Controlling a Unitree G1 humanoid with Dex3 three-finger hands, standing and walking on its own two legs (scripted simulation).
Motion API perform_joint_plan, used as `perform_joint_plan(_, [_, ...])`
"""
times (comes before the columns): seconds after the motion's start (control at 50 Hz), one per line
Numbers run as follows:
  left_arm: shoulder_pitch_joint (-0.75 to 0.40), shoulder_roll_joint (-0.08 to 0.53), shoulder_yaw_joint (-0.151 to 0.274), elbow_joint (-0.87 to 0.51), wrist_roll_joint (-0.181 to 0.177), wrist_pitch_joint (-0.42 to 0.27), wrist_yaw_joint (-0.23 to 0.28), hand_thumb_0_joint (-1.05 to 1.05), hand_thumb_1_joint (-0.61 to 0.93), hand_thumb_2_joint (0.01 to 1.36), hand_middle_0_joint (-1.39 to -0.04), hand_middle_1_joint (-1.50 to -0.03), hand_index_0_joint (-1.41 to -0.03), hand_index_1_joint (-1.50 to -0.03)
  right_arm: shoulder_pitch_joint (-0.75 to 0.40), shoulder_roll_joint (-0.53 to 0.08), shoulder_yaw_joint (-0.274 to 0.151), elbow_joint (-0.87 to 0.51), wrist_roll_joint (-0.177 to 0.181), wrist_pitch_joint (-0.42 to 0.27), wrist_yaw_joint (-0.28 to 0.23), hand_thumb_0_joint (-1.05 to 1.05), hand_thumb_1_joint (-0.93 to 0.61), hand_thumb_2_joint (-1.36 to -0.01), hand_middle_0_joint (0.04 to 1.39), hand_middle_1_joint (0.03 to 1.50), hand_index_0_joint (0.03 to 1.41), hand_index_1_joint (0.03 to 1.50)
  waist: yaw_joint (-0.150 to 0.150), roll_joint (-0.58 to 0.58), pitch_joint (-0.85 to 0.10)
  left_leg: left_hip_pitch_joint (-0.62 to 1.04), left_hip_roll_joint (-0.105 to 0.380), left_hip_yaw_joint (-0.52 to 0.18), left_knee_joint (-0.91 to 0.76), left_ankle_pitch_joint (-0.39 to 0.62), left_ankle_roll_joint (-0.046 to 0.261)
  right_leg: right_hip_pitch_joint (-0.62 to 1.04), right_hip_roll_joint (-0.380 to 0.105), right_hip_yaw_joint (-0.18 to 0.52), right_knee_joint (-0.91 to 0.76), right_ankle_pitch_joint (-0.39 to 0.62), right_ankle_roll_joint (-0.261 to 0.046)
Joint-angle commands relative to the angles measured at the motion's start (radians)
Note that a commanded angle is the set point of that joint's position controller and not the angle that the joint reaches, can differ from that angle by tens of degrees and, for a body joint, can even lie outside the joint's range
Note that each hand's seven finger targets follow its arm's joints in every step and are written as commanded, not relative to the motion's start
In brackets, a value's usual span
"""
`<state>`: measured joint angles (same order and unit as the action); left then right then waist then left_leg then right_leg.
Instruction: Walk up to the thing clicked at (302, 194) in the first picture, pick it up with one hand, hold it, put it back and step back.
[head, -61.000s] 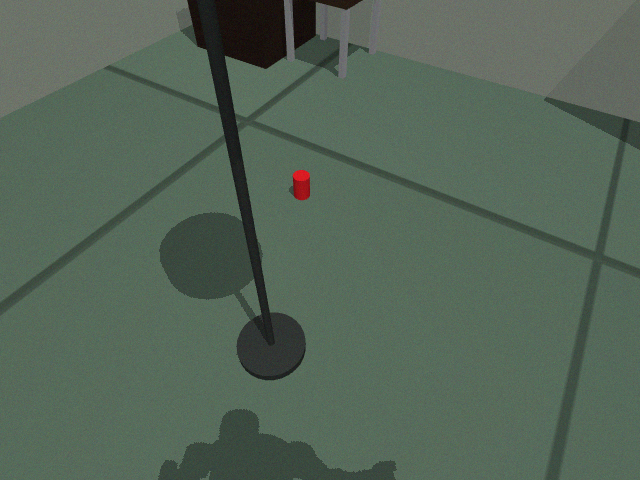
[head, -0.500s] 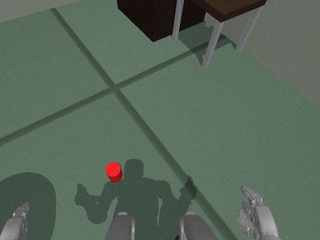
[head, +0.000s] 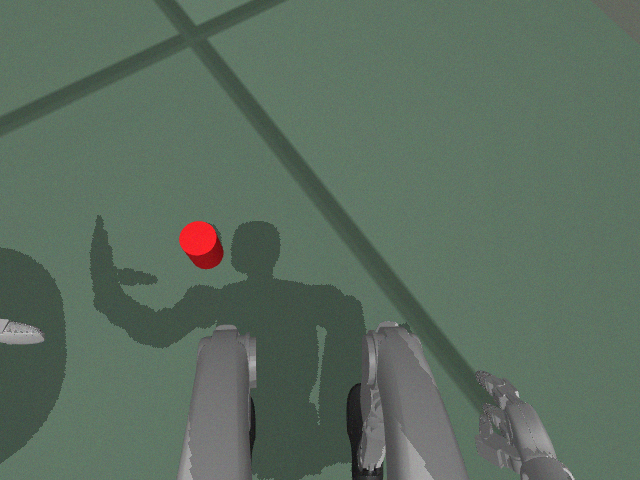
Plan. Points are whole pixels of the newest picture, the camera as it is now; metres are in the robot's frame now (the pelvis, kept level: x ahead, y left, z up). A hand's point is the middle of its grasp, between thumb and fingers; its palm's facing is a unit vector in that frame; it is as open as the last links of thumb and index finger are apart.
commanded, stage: go down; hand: left
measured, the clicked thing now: (202, 246) +0.50 +0.22 -0.44
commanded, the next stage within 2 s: approach in 1.16 s
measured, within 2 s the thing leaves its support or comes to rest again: neither
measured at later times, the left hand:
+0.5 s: hand (5, 255) +0.38 +0.39 -0.09, palm faces +0.19 -0.98 -0.11, open 17.1 cm
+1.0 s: hand (8, 240) +0.40 +0.40 -0.11, palm faces +0.18 -0.98 -0.08, open 17.3 cm
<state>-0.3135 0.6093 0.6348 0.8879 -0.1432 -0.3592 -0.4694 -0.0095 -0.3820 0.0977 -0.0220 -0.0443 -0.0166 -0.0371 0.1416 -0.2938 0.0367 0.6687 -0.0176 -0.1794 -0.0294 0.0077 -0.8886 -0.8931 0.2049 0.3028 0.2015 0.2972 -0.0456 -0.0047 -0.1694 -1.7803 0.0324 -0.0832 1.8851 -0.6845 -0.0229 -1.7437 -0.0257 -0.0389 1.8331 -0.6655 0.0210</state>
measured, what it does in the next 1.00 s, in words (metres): lowers itself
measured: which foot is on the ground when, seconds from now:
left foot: down 0.00-1.00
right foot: down 0.00-1.00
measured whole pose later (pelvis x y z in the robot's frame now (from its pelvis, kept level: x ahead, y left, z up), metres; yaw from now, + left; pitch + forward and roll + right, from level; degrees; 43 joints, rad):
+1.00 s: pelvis -0.03 +0.01 -0.12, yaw -4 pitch +31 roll -8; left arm -0.67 0.91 0.81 1.11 -0.16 -0.41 -0.65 -0.01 -0.50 0.09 -0.02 -0.11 -0.04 -0.09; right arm 0.12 -0.35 0.13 0.68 -0.05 -0.14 -0.01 0.00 -0.90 -0.89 0.21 0.30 0.20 0.30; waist -0.12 -0.04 -0.07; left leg -2.15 0.01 -0.15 2.29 -0.69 -0.02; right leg -2.08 -0.01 -0.07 2.19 -0.66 0.04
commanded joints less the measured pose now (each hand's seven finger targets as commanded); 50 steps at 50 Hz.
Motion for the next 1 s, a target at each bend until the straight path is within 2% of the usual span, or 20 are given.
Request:
perform_joint_plan(0.0, [-0.225, 0.436, 0.141, -0.104, -0.039, -0.104, -0.036, 0.0, -0.387, 0.131, 0.0, -0.079, -0.004, -0.062, 0.093, -0.223, -0.072, -0.075, 0.001, -0.033, -0.023, 0.0, -0.879, -0.897, 0.201, 0.3, 0.2, 0.3, 0.011, 0.118, -0.545, 0.34, -0.013, 0.022, -0.197, 0.198, 0.049, 0.239, 0.027, -0.004, -0.162, 0.162, -0.053])
perform_joint_plan(0.04, [-0.256, 0.423, 0.121, -0.077, -0.041, -0.107, -0.064, 0.0, -0.373, 0.142, 0.0, -0.092, -0.005, -0.075, 0.084, -0.222, -0.067, -0.077, -0.005, -0.03, -0.021, 0.0, -0.876, -0.896, 0.201, 0.3, 0.2, 0.3, 0.004, 0.128, -0.539, 0.298, -0.013, 0.031, -0.176, 0.138, 0.047, 0.222, 0.027, 0.004, -0.156, 0.115, -0.052])
perform_joint_plan(0.08, [-0.265, 0.451, 0.132, -0.044, -0.038, -0.102, -0.084, 0.0, -0.381, 0.137, 0.0, -0.097, -0.012, -0.079, 0.097, -0.234, -0.065, -0.069, -0.007, -0.026, -0.02, 0.0, -0.873, -0.895, 0.201, 0.3, 0.2, 0.3, 0.007, 0.138, -0.547, 0.282, -0.012, 0.038, -0.156, 0.13, 0.045, 0.205, 0.027, 0.0, -0.139, 0.111, -0.052])
perform_joint_plan(0.14, [-0.305, 0.522, 0.16, -0.033, -0.041, -0.102, -0.098, 0.0, -0.396, 0.137, 0.0, -0.103, -0.015, -0.086, 0.09, -0.243, -0.053, -0.067, -0.007, -0.023, -0.015, 0.0, -0.874, -0.896, 0.201, 0.3, 0.2, 0.3, 0.02, 0.161, -0.537, 0.233, -0.009, 0.038, -0.137, 0.09, 0.043, 0.17, 0.032, -0.012, -0.098, 0.077, -0.054])
perform_joint_plan(0.18, [-0.354, 0.569, 0.189, -0.064, -0.042, -0.106, -0.104, 0.0, -0.417, 0.138, 0.0, -0.111, -0.016, -0.094, 0.099, -0.244, -0.048, -0.064, -0.008, -0.019, -0.015, 0.0, -0.877, -0.897, 0.201, 0.3, 0.2, 0.3, 0.022, 0.176, -0.573, 0.223, -0.01, 0.042, -0.11, 0.095, 0.046, 0.175, 0.032, -0.012, -0.081, 0.082, -0.053])
perform_joint_plan(0.22, [-0.383, 0.578, 0.192, -0.089, -0.049, -0.111, -0.109, 0.0, -0.423, 0.14, 0.0, -0.113, -0.015, -0.095, 0.092, -0.249, -0.042, -0.063, -0.007, -0.019, -0.014, 0.0, -0.88, -0.898, 0.2, 0.3, 0.2, 0.3, 0.026, 0.203, -0.576, 0.232, -0.006, 0.035, -0.109, 0.097, 0.043, 0.154, 0.034, -0.022, -0.052, 0.091, -0.056])
perform_joint_plan(0.26, [-0.37, 0.575, 0.198, -0.042, -0.043, -0.107, -0.114, 0.0, -0.432, 0.128, -0.002, -0.108, -0.018, -0.091, 0.098, -0.255, -0.041, -0.056, -0.01, -0.017, -0.015, 0.0, -0.887, -0.9, 0.2, 0.3, 0.2, 0.3, 0.018, 0.199, -0.58, 0.237, -0.007, 0.031, -0.088, 0.139, 0.041, 0.128, 0.034, -0.029, -0.028, 0.121, -0.058])
perform_joint_plan(0.32, [-0.376, 0.564, 0.192, -0.016, -0.044, -0.107, -0.126, 0.0, -0.477, 0.121, -0.006, -0.118, -0.025, -0.098, 0.104, -0.26, -0.036, -0.042, -0.013, -0.013, -0.012, 0.0, -0.889, -0.9, 0.201, 0.3, 0.2, 0.3, 0.006, 0.227, -0.539, 0.228, -0.003, 0.016, -0.073, 0.154, 0.036, 0.071, 0.032, -0.041, 0.015, 0.136, -0.061])
perform_joint_plan(0.34, [-0.393, 0.575, 0.195, -0.029, -0.048, -0.111, -0.131, 0.0, -0.493, 0.123, -0.005, -0.115, -0.023, -0.098, 0.1, -0.265, -0.036, -0.04, -0.014, -0.012, -0.01, 0.0, -0.891, -0.901, 0.2, 0.3, 0.2, 0.3, 0.014, 0.229, -0.547, 0.228, -0.004, 0.02, -0.056, 0.17, 0.037, 0.066, 0.032, -0.038, 0.02, 0.147, -0.062])
perform_joint_plan(0.4, [-0.422, 0.565, 0.184, -0.012, -0.05, -0.111, -0.146, 0.0, -0.488, 0.113, -0.006, -0.113, -0.026, -0.093, 0.107, -0.27, -0.035, -0.035, -0.016, -0.01, -0.007, 0.0, -0.889, -0.9, 0.201, 0.3, 0.2, 0.3, -0.013, 0.245, -0.523, 0.209, -0.002, 0.012, -0.038, 0.156, 0.036, 0.027, 0.029, -0.047, 0.05, 0.143, -0.061])
perform_joint_plan(0.48, [-0.463, 0.607, 0.203, -0.01, -0.051, -0.117, -0.151, 0.0, -0.496, 0.091, -0.015, -0.101, -0.033, -0.081, 0.112, -0.277, -0.031, -0.037, -0.019, -0.008, -0.003, 0.0, -0.893, -0.9, 0.201, 0.3, 0.2, 0.3, -0.016, 0.22, -0.538, 0.182, -0.003, 0.012, -0.012, 0.137, 0.039, 0.022, 0.03, -0.052, 0.066, 0.125, -0.058])
perform_joint_plan(0.5, [-0.465, 0.614, 0.207, -0.02, -0.052, -0.119, -0.154, 0.0, -0.502, 0.098, -0.015, -0.113, -0.035, -0.092, 0.113, -0.283, -0.033, -0.035, -0.02, -0.006, -0.003, 0.0, -0.89, -0.899, 0.2, 0.3, 0.2, 0.3, -0.008, 0.234, -0.557, 0.192, -0.005, 0.014, -0.004, 0.148, 0.038, 0.021, 0.029, -0.05, 0.073, 0.135, -0.059])
perform_joint_plan(0.52, [-0.495, 0.615, 0.199, -0.03, -0.053, -0.124, -0.159, 0.0, -0.491, 0.105, -0.011, -0.119, -0.035, -0.095, 0.107, -0.286, -0.032, -0.032, -0.021, -0.006, -0.002, 0.0, -0.887, -0.898, 0.201, 0.3, 0.2, 0.3, -0.016, 0.254, -0.566, 0.201, -0.005, 0.01, 0.003, 0.144, 0.037, 0.001, 0.028, -0.053, 0.087, 0.132, -0.061])
perform_joint_plan(0.54, [-0.487, 0.629, 0.212, -0.007, -0.051, -0.119, -0.159, 0.0, -0.49, 0.093, -0.012, -0.112, -0.036, -0.087, 0.118, -0.291, -0.03, -0.029, -0.023, -0.006, -0.002, 0.0, -0.89, -0.899, 0.201, 0.3, 0.2, 0.3, -0.017, 0.255, -0.563, 0.198, -0.006, 0.009, 0.009, 0.161, 0.036, 0.008, 0.026, -0.054, 0.096, 0.144, -0.061])
perform_joint_plan(0.62, [-0.496, 0.649, 0.217, 0.015, -0.045, -0.118, -0.159, 0.0, -0.499, 0.098, -0.013, -0.115, -0.038, -0.09, 0.108, -0.292, -0.022, -0.028, -0.023, 0.001, 0.0, 0.0, -0.885, -0.897, 0.2, 0.3, 0.2, 0.3, -0.013, 0.255, -0.522, 0.158, -0.004, 0.0, 0.004, 0.083, 0.037, -0.036, 0.029, -0.063, 0.111, 0.089, -0.058])
perform_joint_plan(0.66, [-0.52, 0.675, 0.226, -0.01, -0.046, -0.121, -0.161, 0.0, -0.506, 0.091, -0.016, -0.117, -0.042, -0.091, 0.112, -0.298, -0.02, -0.03, -0.024, 0.003, -0.001, 0.0, -0.89, -0.898, 0.201, 0.3, 0.2, 0.3, -0.015, 0.256, -0.541, 0.15, -0.007, 0.007, 0.023, 0.09, 0.04, -0.03, 0.029, -0.062, 0.118, 0.094, -0.058])
perform_joint_plan(0.72, [-0.525, 0.682, 0.228, 0.016, -0.044, -0.113, -0.167, 0.0, -0.526, 0.091, -0.017, -0.126, -0.045, -0.098, 0.123, -0.294, -0.01, -0.03, -0.026, 0.005, 0.001, 0.0, -0.891, -0.898, 0.201, 0.3, 0.2, 0.3, -0.029, 0.259, -0.544, 0.138, -0.011, 0.016, 0.049, 0.132, 0.039, -0.026, 0.029, -0.063, 0.126, 0.119, -0.058])
perform_joint_plan(0.78, [-0.55, 0.677, 0.218, 0.03, -0.043, -0.112, -0.168, 0.0, -0.499, 0.098, -0.013, -0.123, -0.04, -0.096, 0.117, -0.299, -0.007, -0.033, -0.027, 0.005, 0.002, 0.0, -0.89, -0.898, 0.2, 0.3, 0.2, 0.3, -0.043, 0.244, -0.502, 0.105, -0.011, 0.011, 0.058, 0.085, 0.043, -0.053, 0.03, -0.069, 0.127, 0.087, -0.057])
perform_joint_plan(0.9, [-0.572, 0.709, 0.221, 0.022, -0.052, -0.117, -0.184, 0.0, -0.514, 0.087, -0.016, -0.116, -0.042, -0.09, 0.11, -0.306, 0.007, -0.042, -0.03, 0.011, 0.004, 0.0, -0.89, -0.898, 0.2, 0.3, 0.2, 0.3, -0.044, 0.242, -0.517, 0.085, -0.01, 0.014, 0.088, 0.097, 0.045, -0.041, 0.035, -0.074, 0.143, 0.092, -0.055])
perform_joint_plan(0.98, [-0.571, 0.728, 0.234, 0.019, -0.05, -0.113, -0.188, 0.0, -0.5, 0.083, -0.015, -0.111, -0.043, -0.083, 0.117, -0.317, 0.009, -0.04, -0.03, 0.015, 0.004, 0.0, -0.892, -0.898, 0.2, 0.3, 0.2, 0.3, -0.04, 0.291, -0.519, 0.13, -0.006, -0.007, 0.072, 0.093, 0.037, -0.082, 0.033, -0.085, 0.167, 0.095, -0.058])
